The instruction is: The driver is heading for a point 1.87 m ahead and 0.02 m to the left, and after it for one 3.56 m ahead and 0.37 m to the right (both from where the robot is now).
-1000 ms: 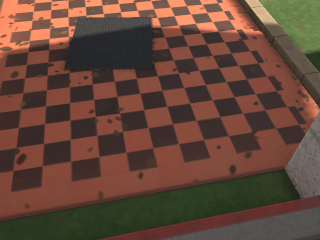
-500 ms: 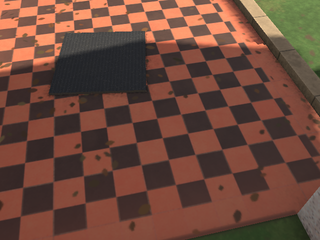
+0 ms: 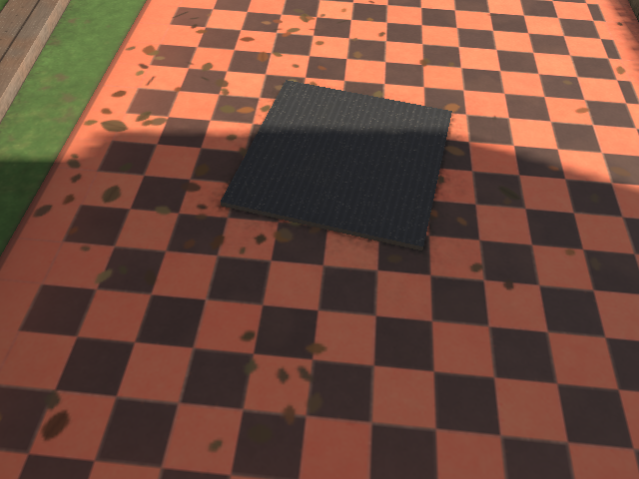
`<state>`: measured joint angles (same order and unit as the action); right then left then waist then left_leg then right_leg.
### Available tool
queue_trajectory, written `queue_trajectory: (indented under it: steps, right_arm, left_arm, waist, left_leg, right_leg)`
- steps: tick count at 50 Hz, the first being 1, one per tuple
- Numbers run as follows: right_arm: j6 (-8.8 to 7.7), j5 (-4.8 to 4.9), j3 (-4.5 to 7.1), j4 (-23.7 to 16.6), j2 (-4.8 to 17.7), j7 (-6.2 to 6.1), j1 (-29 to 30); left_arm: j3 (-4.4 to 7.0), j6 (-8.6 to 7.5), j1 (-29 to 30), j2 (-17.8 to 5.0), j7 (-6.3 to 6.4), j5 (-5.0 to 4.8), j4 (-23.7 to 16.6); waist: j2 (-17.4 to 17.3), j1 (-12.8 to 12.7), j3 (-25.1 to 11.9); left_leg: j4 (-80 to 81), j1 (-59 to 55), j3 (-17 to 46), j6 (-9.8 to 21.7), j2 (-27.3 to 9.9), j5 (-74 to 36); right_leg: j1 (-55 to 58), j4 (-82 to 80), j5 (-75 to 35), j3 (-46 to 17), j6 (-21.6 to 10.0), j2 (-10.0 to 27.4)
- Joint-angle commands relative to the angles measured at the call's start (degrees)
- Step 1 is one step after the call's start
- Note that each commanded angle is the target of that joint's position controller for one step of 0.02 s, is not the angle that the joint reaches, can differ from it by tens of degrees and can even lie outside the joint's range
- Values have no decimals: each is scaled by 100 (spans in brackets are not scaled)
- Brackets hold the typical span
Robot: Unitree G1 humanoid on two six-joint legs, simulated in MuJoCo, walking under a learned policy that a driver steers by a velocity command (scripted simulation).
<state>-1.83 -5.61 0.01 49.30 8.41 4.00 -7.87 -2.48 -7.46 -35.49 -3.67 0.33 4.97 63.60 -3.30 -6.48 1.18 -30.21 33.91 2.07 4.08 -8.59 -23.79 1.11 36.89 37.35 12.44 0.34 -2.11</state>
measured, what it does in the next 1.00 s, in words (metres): goes down: left foot 0.16 m lower, then right foot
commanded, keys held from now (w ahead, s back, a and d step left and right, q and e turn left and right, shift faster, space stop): w+q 0.20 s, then w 0.74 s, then no key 0.06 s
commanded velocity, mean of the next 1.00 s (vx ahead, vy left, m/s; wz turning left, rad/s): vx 0.50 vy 0.00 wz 0.23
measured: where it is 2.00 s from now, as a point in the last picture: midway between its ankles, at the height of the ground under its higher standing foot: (310, 372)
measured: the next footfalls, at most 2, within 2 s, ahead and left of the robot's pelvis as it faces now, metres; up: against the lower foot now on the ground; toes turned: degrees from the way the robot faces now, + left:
left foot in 0.14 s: +0.25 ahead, +0.15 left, -0.16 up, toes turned +8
right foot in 0.52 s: +0.53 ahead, -0.05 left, -0.16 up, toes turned +11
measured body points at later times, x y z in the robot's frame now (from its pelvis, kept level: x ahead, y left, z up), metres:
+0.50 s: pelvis +0.33 +0.03 -0.12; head +0.35 +0.02 +0.33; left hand +0.50 +0.31 -0.19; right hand +0.42 -0.23 -0.26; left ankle +0.21 +0.15 -0.84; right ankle +0.50 -0.06 -0.84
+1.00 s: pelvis +0.59 +0.07 -0.10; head +0.62 +0.07 +0.34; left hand +0.50 +0.32 -0.24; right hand +0.85 -0.10 -0.21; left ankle +0.74 +0.25 -0.81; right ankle +0.50 -0.06 -0.84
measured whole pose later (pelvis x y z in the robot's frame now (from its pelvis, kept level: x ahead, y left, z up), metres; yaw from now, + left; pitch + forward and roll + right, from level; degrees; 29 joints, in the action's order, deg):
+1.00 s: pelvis +0.59 +0.07 -0.10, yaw +12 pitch +4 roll +0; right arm -4.2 0.9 3.5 48.7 12.5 1.1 0.2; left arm 3.9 -4.8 -23.8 -12.2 0.7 -1.0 56.2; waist -2.1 -5.0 -0.8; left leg -30.5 35.3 0.2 2.4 -2.9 -2.2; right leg 0.2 14.3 18.1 1.5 -1.3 -1.1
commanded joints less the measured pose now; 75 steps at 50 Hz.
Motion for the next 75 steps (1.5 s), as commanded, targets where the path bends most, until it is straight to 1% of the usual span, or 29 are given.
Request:
queue_trajectory:
  steps: [1,2,3,6,7,8,9,10,11,13,15,18,25,26,27,28,29,31,36,49,53,55,56,57,60,65,70,74,75]
  right_arm:
    - [-43,-16,-3,-626,246,44,1301]
    - [-38,1258,162,-815,498,105,2018]
    - [-76,1274,148,-790,544,158,1688]
    - [19,814,485,163,982,82,-932]
    - [67,715,609,502,1387,-19,-1984]
    - [-99,548,539,507,1841,-99,-2137]
    - [-64,648,583,474,1725,-156,-2447]
    - [1,656,637,568,1943,-249,-2490]
    - [47,589,571,390,1571,-342,-2025]
    - [-97,619,427,95,1328,-367,-838]
    - [-205,613,385,-194,1287,-395,289]
    - [-316,598,463,-131,1401,-518,-56]
    - [-158,743,546,202,1382,-488,-860]
    - [-131,693,488,183,1205,-470,-896]
    - [-174,606,373,131,790,-448,-1362]
    - [-279,680,321,102,651,-420,-1701]
    - [-332,756,456,140,1163,-403,-1317]
    - [-325,693,495,-134,1249,-463,-303]
    - [-203,607,520,10,935,-492,-479]
    - [-357,654,378,-555,693,-259,1540]
    - [-456,523,611,-26,1272,-265,-171]
    - [-367,431,662,276,1827,-302,-1247]
    - [-285,531,584,231,1466,-289,-1329]
    - [-261,573,515,128,1271,-308,-687]
    - [-280,455,332,65,813,-310,315]
    - [-225,382,363,245,1038,-409,412]
    - [-57,514,304,368,981,-477,371]
    - [-18,519,289,552,874,-499,-302]
    - [8,518,301,579,964,-529,-186]
  left_arm:
    - [115,98,-823,-654,143,-105,66]
    - [471,234,266,-1514,279,-858,-161]
    - [473,294,224,-1566,313,-831,-284]
    - [481,301,259,-1263,158,-664,-265]
    - [478,197,487,-1054,99,-587,-402]
    - [353,-51,-169,-798,-40,-624,-710]
    - [442,-197,378,-1322,-113,-766,-1136]
    - [382,-223,969,-1189,-84,-937,-1686]
    - [351,-173,1354,-1154,5,-888,-1648]
    - [460,30,1296,-1206,130,-712,-1602]
    - [506,210,1598,-1084,204,-541,-1726]
    - [547,102,2151,-1160,146,-453,-1775]
    - [742,136,2831,-1682,-49,-533,-2072]
    - [854,121,2173,-1868,-52,-506,-1871]
    - [973,94,1312,-2320,-72,-468,-1712]
    - [1046,120,600,-2516,-147,-502,-1478]
    - [920,91,775,-2116,-158,-547,-1557]
    - [807,125,1782,-1858,-128,-460,-1782]
    - [786,73,1964,-1675,-79,-497,-1628]
    - [818,252,959,-1727,64,-609,-833]
    - [804,296,1366,-1773,95,-610,-867]
    - [500,193,358,-934,10,-491,-850]
    - [651,170,467,-1507,-19,-626,-699]
    - [712,204,1114,-1679,12,-728,-888]
    - [765,460,1604,-1497,205,-537,-1020]
    - [689,660,1669,-1164,288,-514,-975]
    - [713,800,2147,-1295,264,-461,-963]
    - [828,746,2331,-1872,249,-499,-865]
    - [781,706,2362,-1585,218,-504,-844]
  waist:
    - [281,-366,1311]
    - [314,-312,1690]
    - [49,-133,1169]
    - [294,932,-532]
    - [-690,1507,-873]
    - [-1500,1206,-2202]
    - [-1312,1594,-3145]
    - [-952,1431,-3202]
    - [302,1304,-2547]
    - [997,573,-1362]
    - [464,77,55]
    - [-181,334,-256]
    - [35,461,-106]
    - [232,210,-460]
    - [1314,155,-1163]
    - [2747,105,-1843]
    - [1914,39,-1407]
    - [822,221,-443]
    - [851,694,-493]
    - [883,187,306]
    - [982,1073,-809]
    - [-1142,923,-2757]
    - [-561,1113,-2900]
    - [-420,1019,-2010]
    - [-36,479,-951]
    - [-298,318,-989]
    - [-174,366,-514]
    - [1012,798,-20]
    - [939,683,36]
  left_leg:
    - [682,692,-197,-57,-111,383]
    - [240,633,48,-101,264,1027]
    - [523,451,-214,-23,398,913]
    - [820,-3589,-828,316,831,-245]
    - [495,-5527,-124,789,123,-2198]
    - [-1479,-7579,1294,1646,-954,-4903]
    - [-1164,-7899,1945,2334,-1234,-3921]
    - [-150,-7609,2942,2450,-1440,-320]
    - [447,-6445,2874,2026,-1279,1521]
    - [886,-3708,3154,1849,-1574,2076]
    - [1517,-686,1696,1297,-667,2039]
    - [1518,-92,479,1029,278,1900]
    - [715,-2044,1002,569,-217,2712]
    - [-261,-1953,677,408,206,2332]
    - [-2254,-695,149,86,847,3254]
    - [-3943,775,94,-134,1404,5569]
    - [-4605,1542,565,-53,1139,5535]
    - [-4236,1561,293,60,575,4439]
    - [-2835,572,164,-35,262,3504]
    - [107,406,-318,-139,670,2239]
    - [643,-2381,-420,333,925,1113]
    - [43,-6054,2496,1855,-1764,-2337]
    - [309,-5557,2558,1729,-1488,-1225]
    - [539,-4739,1820,1471,-1200,-713]
    - [1208,-2336,869,1103,-590,-115]
    - [1468,-1575,271,1030,-298,333]
    - [1754,-1194,459,621,-90,4059]
    - [1343,-1355,-36,-49,729,4543]
    - [1111,-1744,-138,-98,746,4261]
  right_leg:
    - [-117,-883,-2338,-1217,-1104,1641]
    - [-883,18,-2926,-1158,-916,1680]
    - [-406,575,-4008,-860,-789,1584]
    - [-1734,3961,-4732,-389,-401,1161]
    - [-3667,6826,-725,-106,109,397]
    - [-5385,8174,1094,-1288,134,439]
    - [-5851,7948,860,-1804,270,559]
    - [-6489,7619,557,-1842,301,627]
    - [-6505,7005,-171,-1684,222,970]
    - [-5944,6030,-1291,-1822,209,1165]
    - [-4231,3453,-1788,-1764,375,1344]
    - [-2300,959,-4056,-1348,393,810]
    - [-2375,-335,-3332,-1237,-319,523]
    - [-1557,-382,-3447,-1264,-471,509]
    - [194,-401,-3492,-2564,-1024,1493]
    - [1390,-1738,-1678,-5323,-1705,2372]
    - [1277,-2072,-478,-5727,-1547,2383]
    - [-215,-2123,-1340,-4286,-1270,2047]
    - [-1090,-2619,-3316,-2777,-1193,1539]
    - [-138,-2353,-4772,-1748,-990,1526]
    - [-403,-374,-6765,-1401,-443,1038]
    - [-3391,3283,166,-1484,128,-103]
    - [-3487,3821,216,-2181,101,82]
    - [-3861,3797,-175,-1924,100,336]
    - [-2885,2698,-1146,-1726,179,846]
    - [-1790,831,-1893,-1453,205,694]
    - [-1136,-552,-2767,-1323,59,587]
    - [-1439,-1229,-2528,-1601,-275,873]
    - [-1765,-1420,-2172,-1604,-225,791]
Keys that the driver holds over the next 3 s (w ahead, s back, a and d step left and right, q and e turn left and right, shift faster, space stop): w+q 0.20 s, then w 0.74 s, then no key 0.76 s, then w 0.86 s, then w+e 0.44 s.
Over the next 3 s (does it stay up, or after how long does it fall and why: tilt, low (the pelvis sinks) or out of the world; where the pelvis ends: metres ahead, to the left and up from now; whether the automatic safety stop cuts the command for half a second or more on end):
stays up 1.35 0.22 -0.12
